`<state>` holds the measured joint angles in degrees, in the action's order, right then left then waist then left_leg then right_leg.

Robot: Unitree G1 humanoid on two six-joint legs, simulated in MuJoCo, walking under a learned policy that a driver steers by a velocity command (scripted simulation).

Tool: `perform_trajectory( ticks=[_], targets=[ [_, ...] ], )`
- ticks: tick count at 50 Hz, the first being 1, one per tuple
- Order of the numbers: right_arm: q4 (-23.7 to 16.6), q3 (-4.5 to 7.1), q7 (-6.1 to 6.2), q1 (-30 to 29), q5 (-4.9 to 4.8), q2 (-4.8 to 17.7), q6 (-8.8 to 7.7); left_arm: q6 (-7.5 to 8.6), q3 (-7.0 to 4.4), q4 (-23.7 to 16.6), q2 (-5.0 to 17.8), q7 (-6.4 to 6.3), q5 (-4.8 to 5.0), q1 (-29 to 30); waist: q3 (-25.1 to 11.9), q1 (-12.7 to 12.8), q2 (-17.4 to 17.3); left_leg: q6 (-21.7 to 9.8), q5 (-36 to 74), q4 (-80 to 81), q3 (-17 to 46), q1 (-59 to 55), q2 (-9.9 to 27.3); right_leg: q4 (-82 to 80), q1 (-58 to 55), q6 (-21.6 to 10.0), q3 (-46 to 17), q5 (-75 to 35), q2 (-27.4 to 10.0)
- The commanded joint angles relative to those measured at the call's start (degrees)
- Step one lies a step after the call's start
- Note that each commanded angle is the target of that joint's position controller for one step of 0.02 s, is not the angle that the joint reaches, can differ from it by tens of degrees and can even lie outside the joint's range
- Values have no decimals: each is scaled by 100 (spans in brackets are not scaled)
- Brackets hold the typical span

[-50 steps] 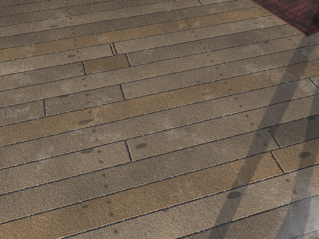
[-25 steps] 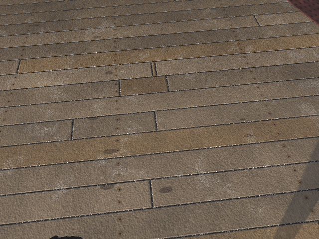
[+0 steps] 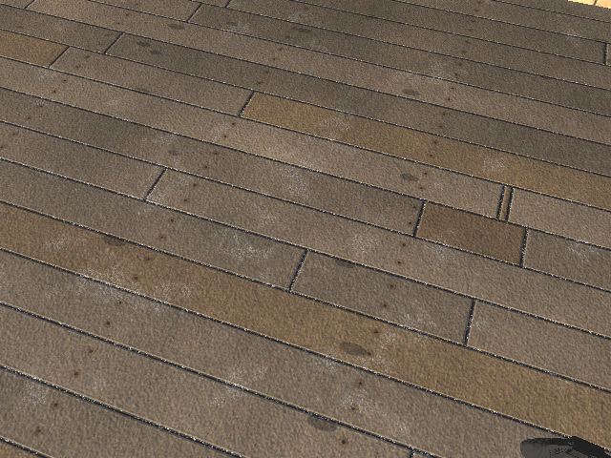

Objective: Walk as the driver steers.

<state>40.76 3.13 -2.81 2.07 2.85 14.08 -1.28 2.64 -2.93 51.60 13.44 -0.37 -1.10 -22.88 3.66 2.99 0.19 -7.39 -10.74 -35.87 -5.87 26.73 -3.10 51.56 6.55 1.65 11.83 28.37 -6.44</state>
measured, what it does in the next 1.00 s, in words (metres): walks ahead: right foot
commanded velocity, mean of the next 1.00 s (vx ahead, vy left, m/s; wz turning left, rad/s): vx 0.48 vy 0.00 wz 0.02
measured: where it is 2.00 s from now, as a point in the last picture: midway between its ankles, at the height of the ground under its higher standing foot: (319, 373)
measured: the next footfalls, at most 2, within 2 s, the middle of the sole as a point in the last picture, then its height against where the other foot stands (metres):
right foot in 0.52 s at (356, 445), level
left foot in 1.02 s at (281, 327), level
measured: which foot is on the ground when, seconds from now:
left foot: down 0.00-0.54, up 0.56-1.00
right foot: up 0.00-0.50, down 0.52-1.00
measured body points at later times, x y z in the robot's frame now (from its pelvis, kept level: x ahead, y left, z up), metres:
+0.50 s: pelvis +0.28 +0.00 +0.01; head +0.31 +0.01 +0.46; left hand +0.45 +0.26 -0.08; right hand +0.29 -0.28 -0.12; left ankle +0.09 +0.05 -0.72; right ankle +0.42 -0.06 -0.71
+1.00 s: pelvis +0.54 +0.03 +0.02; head +0.58 +0.02 +0.46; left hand +0.51 +0.31 -0.11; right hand +0.76 -0.20 -0.07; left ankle +0.68 +0.14 -0.70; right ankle +0.42 -0.06 -0.72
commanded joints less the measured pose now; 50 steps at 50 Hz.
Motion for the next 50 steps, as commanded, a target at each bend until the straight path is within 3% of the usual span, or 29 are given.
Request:
perform_trajectory(
  ticks=[1,2,3,4,6,9,12,15,20,22,23,24,25,26,27,28,29,30,31,32,33,34,36,39,42,46,48,50],
  targets=[
    [185,460,239,1965,-148,1452,75,194,-145,-1088,788,93,38,886,-1313,-965,-353,-1394,102,1871,3791,-4157,2168,2900,4008,-147,-1251,-393,225],
    [217,376,255,1687,-205,1136,48,254,-96,-1032,703,86,52,799,-789,-694,-117,-1186,844,1941,3193,-3306,1937,2293,3705,-179,-1250,-836,25],
    [190,320,264,1434,-214,959,-2,224,-108,-956,700,72,-8,715,-525,-442,38,-995,1528,1994,2727,-2728,1620,1883,3316,-163,-1281,-921,-93],
    [150,272,269,1252,-271,834,-38,117,-99,-918,665,65,-112,471,-527,-225,-6,-955,1733,2141,2469,-2247,1447,1701,2888,-97,-1307,-938,-121],
    [167,236,232,1277,-286,781,-162,-65,-101,-922,631,93,-188,386,-516,-88,-111,-1009,2201,2214,2269,-1877,1251,1388,2605,7,-1282,-862,-93],
    [271,270,224,1593,-270,944,-220,-147,-82,-1104,547,146,-179,910,-321,-186,-128,-889,1792,2433,2122,-1702,989,737,2897,113,-1178,-1497,-32],
    [368,273,218,2009,-284,949,-223,-158,-66,-1316,541,157,-157,1584,-177,-435,-233,-734,1597,2505,2238,-2042,959,-4,3350,157,-1192,-2166,24],
    [489,232,245,2370,-286,873,-259,-124,-25,-1446,494,194,-140,2058,-149,-644,-307,-573,1964,2430,2162,-2466,966,-660,3432,78,-1164,-2690,112],
    [671,174,329,2755,-201,883,-283,-30,38,-1681,494,262,-82,2719,7,-884,-358,-441,2790,2230,2032,-3159,1129,-1524,3304,-222,-924,-2692,370],
    [693,171,360,2603,-159,967,-302,-1,17,-1672,564,254,-51,2543,30,-717,-504,-301,3274,2130,1927,-3165,1279,-1839,2753,-456,-881,-2395,470],
    [695,168,372,2484,-147,1007,-318,6,-16,-1574,628,225,-42,2208,-71,-532,-533,-195,4058,1859,1762,-3154,1260,-1993,2228,-582,-828,-2147,631],
    [717,178,375,2421,-119,1072,-324,18,-70,-1401,733,175,-21,1702,-337,-319,-561,-112,4890,1304,1625,-3196,1217,-2063,1588,-705,-759,-1897,841],
    [738,175,366,2339,-118,1098,-314,48,-129,-1131,814,112,-27,889,-768,74,-378,-23,5273,309,1353,-3130,1030,-2395,672,-856,-656,-2016,1014],
    [662,126,366,2334,-137,979,-329,90,-202,-929,1021,47,-109,15,-1302,430,-182,64,4107,-1023,1204,-2261,863,-2409,-695,-1116,-1367,-1889,379],
    [496,21,329,2908,-318,485,-343,97,-376,-911,1725,27,-229,-501,-2054,246,1098,408,951,-3367,725,-405,-62,-2596,-2294,-1973,-4161,-1639,-1265],
    [508,60,318,2858,-132,767,-360,7,-349,-817,1479,127,24,-197,-1939,50,1131,398,-1678,-4005,946,606,-341,-3497,-2194,-2233,-5777,-1620,-1510],
    [411,65,303,2312,-36,848,-354,-22,-279,-911,1156,163,119,382,-914,-152,526,389,-1210,-4089,1114,996,102,-3562,-1317,-2120,-5000,-1039,-1316],
    [315,32,264,1859,-26,833,-389,-13,-209,-955,871,189,99,661,-475,-158,89,403,-838,-3756,1067,962,333,-3696,-615,-1971,-4278,-1341,-1045],
    [254,14,229,1697,-32,753,-383,6,-170,-913,776,182,55,708,-232,-264,29,433,-717,-3404,1037,824,492,-3814,-151,-1815,-3804,-1831,-753],
    [215,-4,210,1736,11,706,-315,29,-150,-836,748,169,73,682,-148,-405,60,502,-663,-3120,1011,594,593,-3935,216,-1676,-3451,-2200,-505],
    [221,-25,204,1760,33,653,-252,86,-148,-764,761,178,85,559,-126,-446,196,568,-647,-2921,950,410,633,-3903,389,-1622,-3194,-3049,-351],
    [203,-54,192,1849,29,578,-204,118,-188,-726,885,173,101,492,-330,-504,351,659,-688,-2784,875,384,610,-3925,336,-1719,-3107,-3202,-335],
    [118,-76,182,1542,25,556,-150,134,-218,-691,950,157,122,394,-307,-459,286,810,-457,-2409,764,524,658,-4077,487,-1729,-2884,-3099,-150],
    [-193,-120,166,650,-2,488,-130,102,-246,-604,996,131,145,41,-86,-234,231,1008,237,-1458,660,891,705,-4195,453,-1619,-2811,-3065,-1],
    [-368,-166,142,56,-45,421,-141,78,-281,-546,1026,111,146,-286,-150,19,317,1060,851,-700,653,897,608,-4007,162,-1414,-2840,-3251,100],
    [-533,-210,196,-360,-117,388,-217,-26,-295,-493,1047,19,76,-600,-293,166,396,985,811,-106,581,609,202,-3077,-272,-1161,-2807,-5426,176],
    [-491,-189,240,-136,-137,502,-273,-84,-309,-576,1065,-34,29,-459,-443,37,516,867,600,308,712,66,39,-2638,-313,-958,-3001,-5627,225],
    [-283,-121,333,601,-134,719,-355,-67,-339,-739,1159,-48,75,-28,-657,-378,539,675,908,1127,787,-1036,-9,-1905,-113,-697,-3124,-5633,450]
  ],
)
